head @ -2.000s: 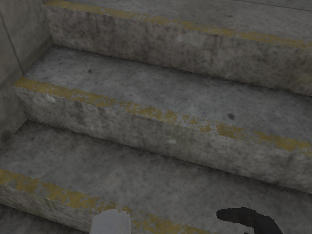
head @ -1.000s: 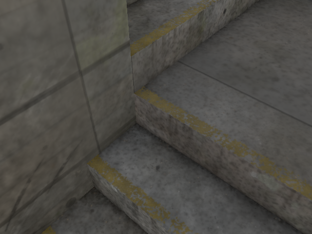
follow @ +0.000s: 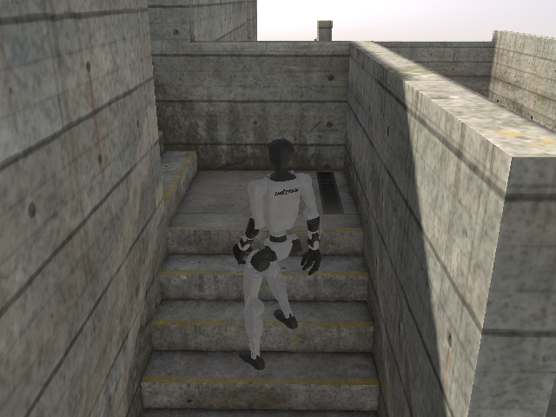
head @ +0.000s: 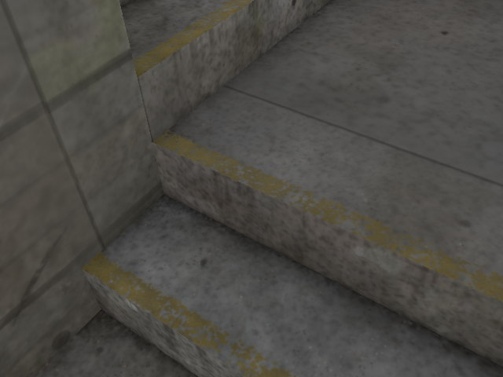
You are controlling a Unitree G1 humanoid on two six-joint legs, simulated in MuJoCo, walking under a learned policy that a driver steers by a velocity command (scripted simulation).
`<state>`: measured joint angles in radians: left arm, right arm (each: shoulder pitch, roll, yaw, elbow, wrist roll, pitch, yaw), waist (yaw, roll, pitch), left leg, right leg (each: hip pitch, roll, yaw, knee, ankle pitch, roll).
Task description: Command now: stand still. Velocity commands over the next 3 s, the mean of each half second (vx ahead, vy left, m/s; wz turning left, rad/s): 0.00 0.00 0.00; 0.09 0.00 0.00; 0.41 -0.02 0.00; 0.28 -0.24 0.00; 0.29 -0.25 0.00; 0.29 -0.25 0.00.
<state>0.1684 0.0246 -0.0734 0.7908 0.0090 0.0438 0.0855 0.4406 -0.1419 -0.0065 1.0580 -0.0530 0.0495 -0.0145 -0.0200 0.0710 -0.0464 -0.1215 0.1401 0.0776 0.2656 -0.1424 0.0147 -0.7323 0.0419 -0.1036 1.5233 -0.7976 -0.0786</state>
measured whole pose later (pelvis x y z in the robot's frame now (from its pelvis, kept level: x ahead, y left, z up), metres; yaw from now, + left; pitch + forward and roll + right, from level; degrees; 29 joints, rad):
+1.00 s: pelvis +0.09 +0.02 +0.02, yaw -1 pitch +4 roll -4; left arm 0.22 0.13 -0.05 0.83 0.00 -0.01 0.09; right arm 0.44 -0.16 0.00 1.00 -0.05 -0.01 -0.03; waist -0.01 0.04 -0.09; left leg -0.11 0.16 0.16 0.35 -0.10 0.11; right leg -0.58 0.09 -0.04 1.40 -0.89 -0.06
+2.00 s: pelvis +0.39 +0.17 +0.17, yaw +1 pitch +1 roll -1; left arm -0.01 0.08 -0.02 0.67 0.07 0.10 0.03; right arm 0.54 -0.05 -0.01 0.98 -0.05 -0.10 -0.13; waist -0.06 -0.09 0.01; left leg -0.11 -0.02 0.01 0.40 -0.31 0.05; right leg -1.18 -0.07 -0.02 2.18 -0.33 -0.06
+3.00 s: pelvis +0.79 +0.03 +0.43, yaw -2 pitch +1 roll +3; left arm 0.37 0.21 0.08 0.86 0.02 -0.07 -0.05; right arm 0.10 -0.18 -0.07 0.76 0.00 0.02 -0.07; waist 0.01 -0.03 0.11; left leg -0.70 -0.03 0.21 1.06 -0.39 0.14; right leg -0.43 0.16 0.16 1.64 -0.03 -0.02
